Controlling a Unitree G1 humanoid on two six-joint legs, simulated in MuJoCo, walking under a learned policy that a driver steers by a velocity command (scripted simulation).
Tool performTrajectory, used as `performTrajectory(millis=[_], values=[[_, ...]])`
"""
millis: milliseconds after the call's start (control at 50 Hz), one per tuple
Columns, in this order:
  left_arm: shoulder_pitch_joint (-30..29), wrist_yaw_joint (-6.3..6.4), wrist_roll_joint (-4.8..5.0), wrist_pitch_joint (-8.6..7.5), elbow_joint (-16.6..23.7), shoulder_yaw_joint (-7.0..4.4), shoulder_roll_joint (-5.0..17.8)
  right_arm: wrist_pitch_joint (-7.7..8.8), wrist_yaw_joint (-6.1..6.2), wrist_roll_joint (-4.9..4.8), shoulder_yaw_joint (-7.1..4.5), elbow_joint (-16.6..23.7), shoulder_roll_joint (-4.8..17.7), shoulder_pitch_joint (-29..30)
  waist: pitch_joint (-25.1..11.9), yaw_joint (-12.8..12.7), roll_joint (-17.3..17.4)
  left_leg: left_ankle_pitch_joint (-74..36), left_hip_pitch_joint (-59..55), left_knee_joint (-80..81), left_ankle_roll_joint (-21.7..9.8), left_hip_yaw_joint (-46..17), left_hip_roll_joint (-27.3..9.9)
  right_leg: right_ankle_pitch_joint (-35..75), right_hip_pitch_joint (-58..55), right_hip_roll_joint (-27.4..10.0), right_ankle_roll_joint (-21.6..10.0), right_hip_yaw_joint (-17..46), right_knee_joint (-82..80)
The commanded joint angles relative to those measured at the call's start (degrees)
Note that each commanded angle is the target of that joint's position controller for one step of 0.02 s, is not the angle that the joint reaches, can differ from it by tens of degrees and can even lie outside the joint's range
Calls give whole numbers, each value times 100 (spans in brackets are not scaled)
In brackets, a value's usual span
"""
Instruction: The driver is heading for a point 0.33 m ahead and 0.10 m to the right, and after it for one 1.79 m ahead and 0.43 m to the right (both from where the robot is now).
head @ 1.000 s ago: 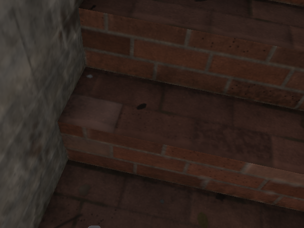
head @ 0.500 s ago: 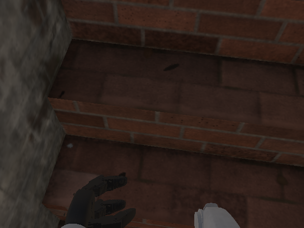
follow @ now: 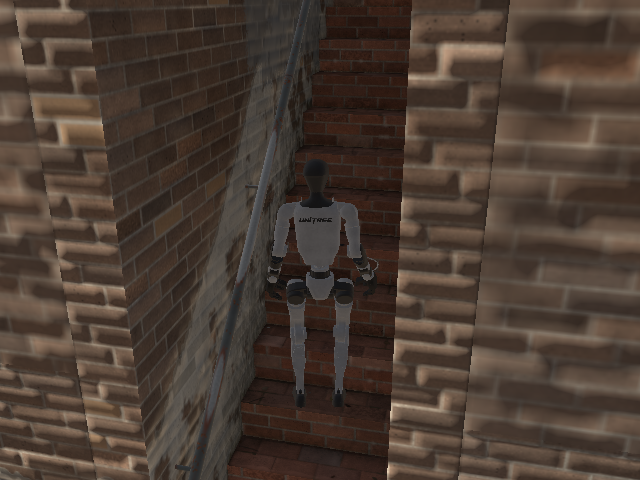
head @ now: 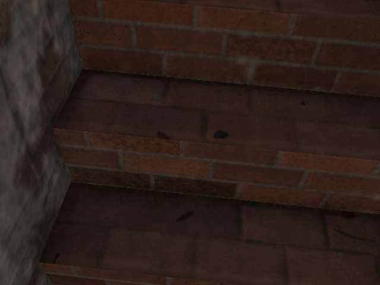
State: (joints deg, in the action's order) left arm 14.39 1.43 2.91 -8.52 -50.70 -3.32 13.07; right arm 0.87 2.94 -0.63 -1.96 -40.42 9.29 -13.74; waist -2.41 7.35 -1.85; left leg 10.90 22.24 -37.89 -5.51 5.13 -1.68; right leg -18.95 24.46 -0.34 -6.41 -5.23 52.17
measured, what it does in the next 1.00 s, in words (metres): climbs: right foot 0.21 m higher, then left foot 0.21 m higher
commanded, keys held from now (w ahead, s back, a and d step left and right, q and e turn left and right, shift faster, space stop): w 1.00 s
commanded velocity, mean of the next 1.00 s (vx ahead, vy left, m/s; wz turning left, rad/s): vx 0.40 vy -0.20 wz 0.00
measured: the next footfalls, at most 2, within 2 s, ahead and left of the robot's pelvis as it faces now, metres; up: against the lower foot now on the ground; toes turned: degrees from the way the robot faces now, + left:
right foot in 0.34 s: +0.18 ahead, -0.23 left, +0.21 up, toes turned +3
left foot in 0.88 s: +0.52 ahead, +0.02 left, +0.42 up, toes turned +6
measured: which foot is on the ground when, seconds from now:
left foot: down 0.00-0.38, up 0.40-0.86, down 0.88-1.00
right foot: up 0.00-0.32, down 0.34-0.88, up 0.90-1.00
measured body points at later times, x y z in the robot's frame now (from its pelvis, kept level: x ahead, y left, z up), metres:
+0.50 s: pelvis +0.13 -0.12 +0.12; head +0.14 -0.11 +0.57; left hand +0.22 +0.13 -0.01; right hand +0.33 -0.36 +0.04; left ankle +0.07 +0.04 -0.39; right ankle +0.14 -0.23 -0.51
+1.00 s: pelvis +0.39 -0.09 +0.35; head +0.46 -0.09 +0.79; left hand +0.52 +0.18 +0.23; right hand +0.55 -0.34 +0.23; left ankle +0.48 +0.01 -0.30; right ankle +0.28 -0.24 -0.14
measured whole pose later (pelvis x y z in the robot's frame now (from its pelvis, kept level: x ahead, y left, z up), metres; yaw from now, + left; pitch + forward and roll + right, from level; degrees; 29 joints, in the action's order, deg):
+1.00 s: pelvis +0.39 -0.09 +0.35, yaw +2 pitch +4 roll +4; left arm 12.0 -1.4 -0.7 -8.1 -44.0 -6.4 15.8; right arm -0.8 4.6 2.2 -3.6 -44.3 9.4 -4.7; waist 4.7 2.6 -5.4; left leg 22.9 41.7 -60.8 -3.6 7.6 1.4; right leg 1.2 35.0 10.5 -3.2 14.0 105.9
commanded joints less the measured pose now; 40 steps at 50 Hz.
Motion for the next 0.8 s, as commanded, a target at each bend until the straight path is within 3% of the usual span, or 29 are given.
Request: performTrajectory(millis=[20, 40, 60, 80, 100, 120, 140, 160, 180, 220, 240, 260, 280, 300, 320, 340, 360, 380, 400, 420, 440, 460, 500, 520, 580, 640, 720, 780, 800], values=[[1067, -230, -151, -18, 318, 21, -932, 93, 34, 449, -266, -709, 834, -2163, -632, -237, 727, -6833, -2733, 1011, -1354, -3661, -2127, -322, 3191, 1206, 188, 2353, 7083], [921, -226, -277, 122, 797, -22, -583, 18, 100, 436, -472, -390, 1274, -1279, -856, -587, 1005, -3246, -2760, 1929, -1907, -4168, -2601, -314, 4190, 887, 353, 2222, 8449], [-369, -136, -352, 199, 1427, 33, -560, 57, 189, 426, -503, -425, 1147, -459, 109, -763, 963, 157, -2020, 2547, -1718, -4079, -2729, -686, 5433, 560, 348, 2111, 9328], [-1447, -154, -554, 202, 1867, 97, -444, 274, 109, 427, -264, -713, 462, -443, 715, -696, 254, 1440, -1383, 2272, -1277, -3215, -2246, -645, 5945, 460, 151, 2382, 9308], [-1513, -186, -505, 256, 1945, 158, -498, 409, 23, 430, -183, -969, 214, -415, 739, -768, 253, 1258, -1121, 2163, -913, -2345, -1841, -423, 5937, 472, -41, 2230, 9117], [-1309, -163, -350, 333, 1906, 166, -436, 424, 56, 451, -216, -1080, 296, -396, 690, -803, 234, 773, -870, 2306, -721, -1842, -1733, -269, 5760, 474, -95, 2102, 8848], [-1024, -357, -47, 934, 2316, 184, 605, 387, -726, 563, 233, -1524, -10, -781, -776, -976, 528, 1188, -931, 1986, -540, -1993, -1660, -1317, 6110, 82, -469, 1953, 8412], [-1292, -364, -173, 1134, 2498, 78, 734, 408, -921, 597, 178, -1303, 361, -472, -577, -1148, 258, 1505, -451, 2147, -415, -1513, -1413, -1194, 5682, 100, -467, 1545, 7778], [-1713, -347, -136, 1254, 2746, 179, 885, 410, -961, 779, 66, -1077, 927, -268, -629, -1007, 365, 1581, 454, 2515, -335, -1309, -1276, -689, 5025, -95, -407, 1352, 6392], [-2747, -317, 21, 1495, 2996, 398, 493, 259, -961, 1070, -58, -1434, 1288, -1117, -334, -425, 1112, 1735, 204, 3892, -686, -1820, -1693, -1407, 5320, -280, -442, 1116, 5315], [-2676, -471, -108, 1618, 2946, 514, 338, 51, -1202, 763, -208, -1357, 1668, -494, -94, -740, 1169, 1055, 775, 4536, -807, -1438, -1816, -2425, 4164, -184, -482, 656, 4114], [-2370, -508, -59, 1556, 2611, 489, 320, -20, -1369, 595, -243, -1234, 1746, -505, -141, -608, 912, 270, 497, 4389, -693, -1437, -1919, -2236, 3990, -77, -414, 596, 3983], [-1207, -656, -121, 1541, 2000, 534, 186, 14, -1466, 347, -235, -1036, 2003, 61, -722, -1007, 1442, -1804, 37, 3812, -728, -924, -1859, -1726, 3367, 194, -274, 467, 4604], [-485, -71, -627, 1057, 1902, 549, -1092, 299, -116, 57, -394, -843, 1540, -89, -718, -1160, 1289, -5753, -959, 3399, -659, 752, -1044, -1616, 1927, 352, -274, -1052, 3763], [-361, 67, -349, 862, 1627, 577, -952, 394, 306, -132, -401, -938, 1616, -543, -1128, -1059, 1472, -8451, -1211, 2487, -617, 472, -1139, -2010, 1321, 848, -179, -987, 2895], [39, 223, -178, 779, 1440, 483, -599, 448, 353, -205, -407, -864, 1615, -518, -1510, -1306, 1542, -10360, -1644, 1317, -684, 442, -1233, -1879, 733, 1205, -170, -704, 1993], [19, 238, -292, 800, 1538, 365, -139, 401, 240, -169, -370, -663, 1388, -175, -1515, -1485, 1093, -9564, -1648, -75, -589, 386, -1031, -2316, 912, 796, -456, 948, 648], [337, 365, -420, 849, 1365, 110, 685, 305, -16, -18, -323, -150, 997, 292, -1549, -1405, -394, -7308, -409, -1618, -447, 379, -527, -3505, 477, 83, -891, 2953, -558], [118, 329, -600, 955, 1184, -66, 1235, 239, -305, 218, -227, 53, 388, 921, -1408, -1286, -1654, -1611, 1125, -3281, -425, -30, 329, -4393, 329, -445, -1280, 4608, -1916], [351, 259, -581, 809, 1027, -253, 1413, 145, -388, 529, -115, 456, -229, 1398, -839, -1415, -1191, -134, 2547, -5669, -356, -1484, 773, -4823, 178, -566, -1145, 4968, -2326], [269, 216, -568, 705, 803, -256, 1181, 125, -380, 694, 49, 721, -776, 1747, -412, -1290, -1067, 37, 3875, -7230, -351, -2182, 899, -4241, -74, -631, -1057, 4952, -2279], [219, 254, -486, 658, 613, -229, 867, 192, -397, 742, 146, 841, -922, 1389, 158, -972, -1013, 249, 4362, -7909, -349, -1931, 788, -3903, 180, -547, -927, 4656, -2197], [307, 128, -435, 554, 280, -40, 55, 91, -289, 801, 173, 622, -626, 728, 244, -634, -498, 572, 4580, -8603, -269, -1765, 755, -2089, 56, -352, -625, 3740, -1976], [379, 111, -400, 478, 203, 10, -82, 0, -258, 746, 151, 677, -453, 649, 391, -517, -220, 832, 4667, -8482, -103, -1610, 620, -1371, -39, -353, -687, 3394, -2063], [158, 252, -248, 174, 376, -51, 274, -237, -165, 540, 87, 1111, 30, 1195, 809, -441, 369, 968, 4784, -7838, 142, -1812, 179, -536, -91, -923, -792, 3258, -2789], [922, 280, -329, 59, 88, -52, 315, -313, -82, 453, 56, 1181, -254, 1840, 736, -884, 228, 1447, 5927, -10220, -31, -1353, 472, 1044, -1165, -1284, -1219, 3002, -3247], [1866, 257, -373, -46, -99, -140, 475, -186, -25, 440, 226, 1894, -565, 2980, 1286, -1109, 382, 2677, 7641, -10682, -223, -1191, 239, 1329, -2453, -1505, -1014, 2351, -3828], [1531, 371, -263, 108, -114, -220, 724, -352, -91, 364, 248, 2498, -269, 3333, 1089, -968, 472, 2274, 5583, -7369, -130, 29, -480, 3048, -1810, -1065, -691, 1291, -4999], [717, 337, -210, 189, 74, -108, 503, -451, -56, 131, 376, 2296, -558, 2848, 461, -482, 266, 2002, 2552, -4695, -251, 477, -192, 5652, -722, -525, -559, 344, -5036]])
